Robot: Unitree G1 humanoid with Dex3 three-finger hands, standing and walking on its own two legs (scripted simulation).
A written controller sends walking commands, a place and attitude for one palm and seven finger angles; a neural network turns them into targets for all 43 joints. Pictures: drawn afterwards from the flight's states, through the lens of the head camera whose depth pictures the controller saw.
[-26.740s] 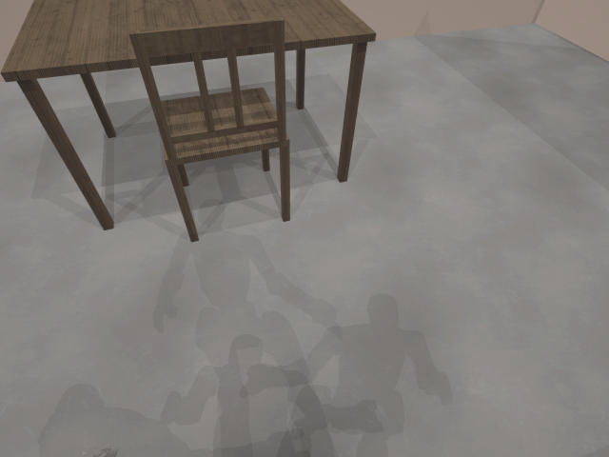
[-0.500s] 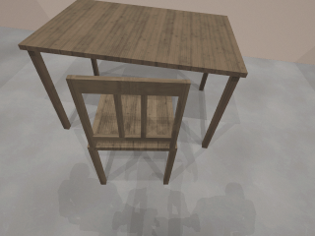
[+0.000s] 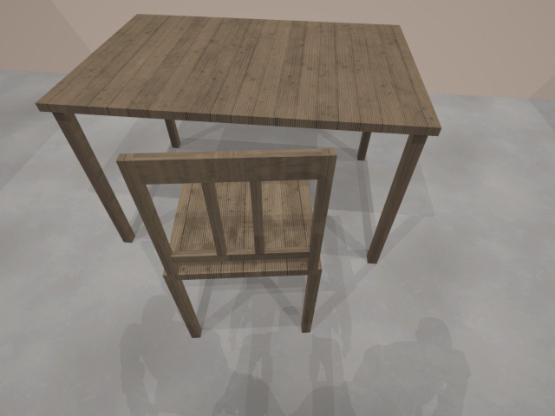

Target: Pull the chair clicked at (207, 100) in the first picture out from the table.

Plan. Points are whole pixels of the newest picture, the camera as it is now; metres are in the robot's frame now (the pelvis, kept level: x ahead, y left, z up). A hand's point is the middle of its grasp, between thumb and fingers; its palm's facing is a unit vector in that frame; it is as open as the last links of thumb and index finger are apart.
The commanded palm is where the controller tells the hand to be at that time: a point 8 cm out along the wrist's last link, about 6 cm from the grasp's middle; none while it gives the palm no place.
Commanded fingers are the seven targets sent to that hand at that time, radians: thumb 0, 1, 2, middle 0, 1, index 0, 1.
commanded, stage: let the arm hang, fingers relaxed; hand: left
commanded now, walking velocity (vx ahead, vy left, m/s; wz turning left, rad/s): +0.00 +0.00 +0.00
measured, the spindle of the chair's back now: (215, 220) +0.55 +0.18 -0.12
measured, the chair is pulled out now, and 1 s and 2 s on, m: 0.19 0.19 0.19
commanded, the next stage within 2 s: look to check the result in 0.30 s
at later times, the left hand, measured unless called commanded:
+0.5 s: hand out of the picture -0.01 +0.15 -0.18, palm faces +0.01 -0.99 -0.16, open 7.4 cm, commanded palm none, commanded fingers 0.00 0.90 0.90 -0.20 -0.30 -0.20 -0.30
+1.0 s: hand out of the picture +0.01 +0.15 -0.18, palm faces +0.01 -0.99 -0.17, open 7.4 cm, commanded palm none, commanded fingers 0.00 0.90 0.90 -0.20 -0.30 -0.20 -0.30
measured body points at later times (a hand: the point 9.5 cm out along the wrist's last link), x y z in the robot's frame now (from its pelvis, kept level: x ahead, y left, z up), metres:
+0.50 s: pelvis +0.01 +0.00 +0.00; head +0.03 +0.00 +0.45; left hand -0.01 +0.21 -0.16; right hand -0.02 -0.21 -0.16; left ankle -0.01 +0.08 -0.74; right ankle +0.01 -0.12 -0.74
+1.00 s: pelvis +0.03 -0.01 +0.00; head +0.04 -0.01 +0.45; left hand +0.01 +0.20 -0.16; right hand +0.01 -0.22 -0.16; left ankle -0.01 +0.08 -0.74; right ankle +0.01 -0.12 -0.74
